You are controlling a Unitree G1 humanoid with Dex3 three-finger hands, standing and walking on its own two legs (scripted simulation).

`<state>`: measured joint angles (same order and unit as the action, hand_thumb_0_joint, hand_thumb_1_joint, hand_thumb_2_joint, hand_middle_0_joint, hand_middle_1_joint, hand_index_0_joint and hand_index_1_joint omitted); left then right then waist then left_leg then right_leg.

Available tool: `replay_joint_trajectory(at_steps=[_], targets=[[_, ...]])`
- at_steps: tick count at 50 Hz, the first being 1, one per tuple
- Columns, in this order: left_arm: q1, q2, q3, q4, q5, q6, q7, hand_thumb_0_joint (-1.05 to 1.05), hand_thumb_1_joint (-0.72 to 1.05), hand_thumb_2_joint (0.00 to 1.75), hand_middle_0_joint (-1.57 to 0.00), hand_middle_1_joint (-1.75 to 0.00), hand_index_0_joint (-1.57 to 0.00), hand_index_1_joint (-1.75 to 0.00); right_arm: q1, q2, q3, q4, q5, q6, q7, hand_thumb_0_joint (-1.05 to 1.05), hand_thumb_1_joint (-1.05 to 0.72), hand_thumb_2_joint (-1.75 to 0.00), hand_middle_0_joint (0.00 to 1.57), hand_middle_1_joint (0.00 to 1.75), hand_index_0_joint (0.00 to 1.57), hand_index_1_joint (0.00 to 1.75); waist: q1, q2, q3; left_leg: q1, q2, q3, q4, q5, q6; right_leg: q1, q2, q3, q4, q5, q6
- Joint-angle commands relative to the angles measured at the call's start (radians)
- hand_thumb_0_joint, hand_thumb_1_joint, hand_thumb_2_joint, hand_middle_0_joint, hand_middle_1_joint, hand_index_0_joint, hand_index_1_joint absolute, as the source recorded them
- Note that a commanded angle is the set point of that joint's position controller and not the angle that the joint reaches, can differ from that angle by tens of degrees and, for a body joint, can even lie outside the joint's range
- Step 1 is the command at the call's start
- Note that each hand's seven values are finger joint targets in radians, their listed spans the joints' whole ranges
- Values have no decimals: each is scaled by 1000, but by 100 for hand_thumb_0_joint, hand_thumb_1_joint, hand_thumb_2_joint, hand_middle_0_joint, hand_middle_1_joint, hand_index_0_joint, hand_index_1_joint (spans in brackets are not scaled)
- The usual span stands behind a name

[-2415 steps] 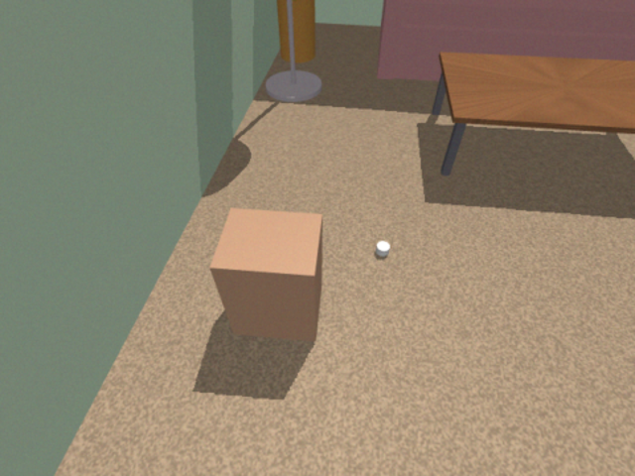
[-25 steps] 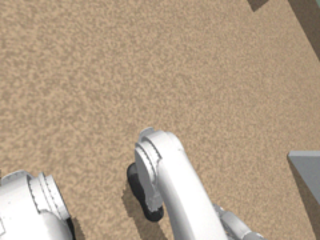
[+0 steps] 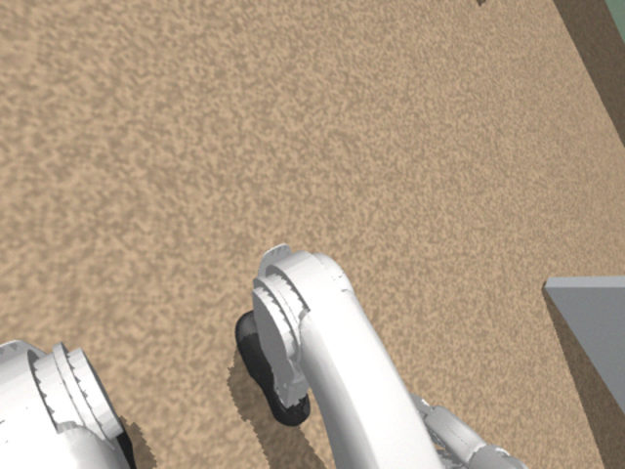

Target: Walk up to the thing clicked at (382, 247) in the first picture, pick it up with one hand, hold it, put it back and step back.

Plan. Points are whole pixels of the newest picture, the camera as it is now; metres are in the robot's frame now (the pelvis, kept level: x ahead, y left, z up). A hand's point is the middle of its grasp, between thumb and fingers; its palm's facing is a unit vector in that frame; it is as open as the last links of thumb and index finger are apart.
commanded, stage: rest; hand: left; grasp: from above
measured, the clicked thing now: out of the picture +0.47 +0.34 -0.29
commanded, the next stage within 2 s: open in 0.04 s
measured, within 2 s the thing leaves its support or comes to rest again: neither
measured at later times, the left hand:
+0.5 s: hand out of the picture +0.46 +0.33 -0.26, palm faces -0.44 -0.16 -0.89, open 9.5 cm
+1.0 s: hand out of the picture +0.45 +0.33 -0.26, palm faces -0.45 -0.16 -0.88, open 13.5 cm
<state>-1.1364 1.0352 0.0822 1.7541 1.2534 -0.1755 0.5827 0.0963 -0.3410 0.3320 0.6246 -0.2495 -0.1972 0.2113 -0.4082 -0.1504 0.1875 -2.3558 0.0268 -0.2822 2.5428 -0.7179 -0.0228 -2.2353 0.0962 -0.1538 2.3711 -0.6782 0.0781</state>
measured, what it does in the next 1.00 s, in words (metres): stands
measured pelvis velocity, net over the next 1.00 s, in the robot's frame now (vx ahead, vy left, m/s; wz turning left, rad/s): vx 0.00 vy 0.00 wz -0.01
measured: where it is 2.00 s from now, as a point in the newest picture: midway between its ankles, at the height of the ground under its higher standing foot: (208, 432)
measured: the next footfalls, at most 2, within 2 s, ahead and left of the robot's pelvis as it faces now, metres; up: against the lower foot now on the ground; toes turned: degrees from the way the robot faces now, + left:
none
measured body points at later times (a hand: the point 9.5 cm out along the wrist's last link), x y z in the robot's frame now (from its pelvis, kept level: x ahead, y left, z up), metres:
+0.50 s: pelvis +0.00 +0.00 +0.00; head +0.29 +0.14 +0.32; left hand +0.48 +0.33 -0.21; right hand +0.05 -0.25 -0.05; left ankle +0.06 +0.13 -0.27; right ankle +0.11 -0.12 -0.27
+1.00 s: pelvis +0.00 +0.00 +0.01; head +0.29 +0.14 +0.32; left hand +0.47 +0.34 -0.21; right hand +0.05 -0.24 -0.05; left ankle +0.06 +0.13 -0.27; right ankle +0.11 -0.12 -0.27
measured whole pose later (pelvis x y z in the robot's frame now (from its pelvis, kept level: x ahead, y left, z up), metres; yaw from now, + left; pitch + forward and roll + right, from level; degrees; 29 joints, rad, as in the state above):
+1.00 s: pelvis +0.00 +0.00 +0.01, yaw -1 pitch +28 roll -15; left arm -1.13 1.06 0.06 1.74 1.24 -0.18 0.57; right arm 0.09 -0.35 0.36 0.60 -0.25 -0.20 0.22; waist -0.41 -0.16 0.21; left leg -2.35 0.03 -0.29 2.53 -0.71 -0.01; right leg -2.21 0.10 -0.17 2.34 -0.67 0.08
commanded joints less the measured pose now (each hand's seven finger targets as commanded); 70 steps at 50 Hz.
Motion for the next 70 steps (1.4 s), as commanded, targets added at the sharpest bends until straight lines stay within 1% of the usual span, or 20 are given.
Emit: replay_joint_trajectory(at_steps=[1,2,7,10,11,12,16,21,22,23,26,27,32,36,39,43,61,63,68,70], targets=[[-242,246,19,-125,-12,-12,36,0,73,27,-100,-48,-107,-41,183,-335,-88,20,3,0,-16,0,-90,-90,20,30,20,30,-31,566,-686,517,40,113,-246,251,27,394,24,-134,-199,298,-92],[-238,224,-3,-113,-12,-14,34,0,73,31,-102,-47,-108,-41,179,-329,-84,18,2,-1,-16,0,-91,-90,20,30,20,30,-39,555,-668,495,41,117,-234,242,30,394,26,-128,-197,297,-91],[-212,234,11,-76,-7,-24,38,0,77,32,-104,-48,-110,-42,188,-329,-78,19,-3,5,-13,0,-90,-90,20,30,20,30,-53,524,-634,478,42,108,-243,238,30,396,27,-136,-204,293,-89],[-237,223,-13,-101,-7,-28,38,0,53,24,-80,-45,-86,-39,175,-336,-81,7,-3,-2,-13,0,-90,-90,20,30,20,30,-55,531,-621,482,42,112,-239,226,31,386,29,-131,-208,287,-88],[-228,253,10,-90,-8,-28,45,0,45,25,-72,-47,-78,-41,180,-337,-76,16,-4,2,-15,0,-90,-90,20,30,20,30,-51,527,-639,478,44,109,-239,224,32,394,29,-135,-213,286,-86],[-252,223,-24,-127,-3,-32,41,0,37,29,-67,-50,-72,-44,176,-337,-80,8,0,-2,-14,0,-90,-90,20,30,20,30,-50,533,-625,485,42,110,-239,230,30,383,29,-132,-205,291,-89],[-244,230,-17,-119,-9,-30,50,0,13,41,-56,-60,-61,-55,176,-334,-79,9,-3,-3,-15,0,-90,-90,20,30,20,30,-43,550,-640,501,44,106,-255,225,23,389,30,-136,-203,281,-93],[-220,237,-1,-85,-2,-13,52,0,2,50,-48,-67,-52,-63,186,-344,-78,8,-6,-2,-11,0,-90,-90,20,30,20,30,-59,555,-624,502,46,98,-252,235,24,375,27,-146,-204,292,-88],[-252,218,-27,-123,-4,-13,49,0,-3,54,-46,-68,-49,-64,175,-341,-81,8,-5,-4,-12,0,-90,-90,20,30,20,30,-63,553,-619,508,47,101,-255,231,22,372,28,-141,-202,292,-90],[-271,243,-6,-148,-2,-12,52,0,-5,56,-43,-71,-47,-67,180,-342,-81,11,-3,-3,-13,0,-90,-90,20,30,20,30,-51,590,-657,539,47,95,-260,254,18,375,26,-144,-200,305,-92],[-246,223,-23,-136,-11,-5,49,0,-14,63,-35,-78,-39,-74,175,-343,-82,12,1,-9,-9,0,-90,-90,20,30,20,30,-52,571,-639,525,48,97,-252,258,20,379,29,-141,-201,312,-91],[-246,252,2,-136,-9,-5,56,0,-15,63,-33,-81,-37,-77,185,-347,-80,13,-2,-6,-11,0,-90,-90,20,30,20,30,-50,580,-668,533,48,99,-253,270,20,397,29,-143,-206,320,-89],[-244,210,-30,-127,-17,0,37,0,-27,74,-24,-88,-27,-85,186,-342,-82,14,3,-13,-5,0,-90,-90,20,30,20,30,-60,564,-631,526,47,97,-255,262,21,381,28,-141,-205,312,-91],[-244,222,-11,-149,-22,4,29,0,-33,79,-19,-94,-22,-90,193,-343,-87,18,6,-10,-3,0,-90,-90,20,30,20,30,-41,604,-655,557,49,87,-271,280,12,365,23,-146,-191,313,-95],[-218,210,-24,-102,-18,7,19,0,-38,83,-14,-99,-17,-95,188,-346,-79,4,4,-4,-1,0,-90,-90,20,30,20,30,-69,564,-622,524,48,91,-266,266,20,386,28,-145,-207,311,-92],[-243,224,-24,-138,-26,-8,21,0,-45,89,-9,-103,-12,-100,175,-339,-76,1,7,-2,-8,0,-90,-90,20,30,20,30,-49,580,-643,528,47,97,-268,256,19,387,29,-139,-207,304,-96],[-240,254,-18,-124,-10,-26,43,0,-50,96,-6,-102,-8,-100,192,-349,-64,-2,-8,-5,-16,0,-90,-90,20,30,20,30,-68,562,-619,504,49,103,-256,231,23,412,31,-138,-223,295,-88],[-258,267,-19,-163,-8,-22,40,0,-51,97,-7,-101,-8,-99,188,-346,-70,-5,-3,-4,-18,0,-90,-90,20,30,20,30,-58,560,-640,508,49,108,-249,233,25,418,31,-130,-224,299,-87],[-283,294,40,-382,-21,8,31,0,-52,97,-7,-100,-7,-99,194,-337,-103,-2,14,-7,-4,0,-91,-90,20,30,20,30,6,737,-826,673,52,96,-282,368,0,397,18,-143,-182,373,-103],[-240,245,28,-393,-28,34,7,0,-53,98,-7,-99,-7,-98,183,-322,-125,-3,21,0,8,0,-91,-90,20,30,20,30,26,782,-850,709,51,103,-292,393,-6,358,17,-136,-174,372,-109]])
